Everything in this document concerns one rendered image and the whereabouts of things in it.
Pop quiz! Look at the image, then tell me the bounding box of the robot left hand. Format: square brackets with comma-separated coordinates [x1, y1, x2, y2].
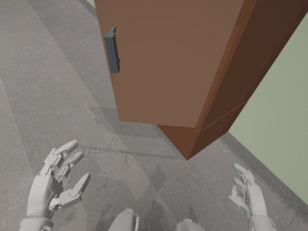
[26, 140, 90, 219]

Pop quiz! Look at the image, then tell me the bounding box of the cupboard door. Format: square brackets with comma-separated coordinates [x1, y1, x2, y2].
[93, 0, 244, 128]

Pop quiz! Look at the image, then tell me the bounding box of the robot thigh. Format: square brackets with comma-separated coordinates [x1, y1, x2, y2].
[175, 220, 205, 231]
[108, 211, 140, 231]

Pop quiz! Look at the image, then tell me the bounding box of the robot right hand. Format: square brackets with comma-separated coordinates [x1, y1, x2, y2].
[228, 163, 269, 219]

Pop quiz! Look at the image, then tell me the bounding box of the right robot forearm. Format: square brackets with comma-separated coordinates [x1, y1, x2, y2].
[248, 215, 277, 231]

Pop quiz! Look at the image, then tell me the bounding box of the left robot forearm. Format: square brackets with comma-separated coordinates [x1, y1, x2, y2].
[19, 217, 54, 231]

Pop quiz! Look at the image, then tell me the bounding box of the handle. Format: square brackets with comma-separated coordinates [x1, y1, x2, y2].
[104, 26, 120, 74]

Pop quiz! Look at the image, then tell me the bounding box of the left robot thigh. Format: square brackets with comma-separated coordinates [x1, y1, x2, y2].
[108, 211, 140, 231]

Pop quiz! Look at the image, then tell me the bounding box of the right robot thigh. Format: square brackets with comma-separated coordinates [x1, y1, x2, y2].
[175, 220, 205, 231]

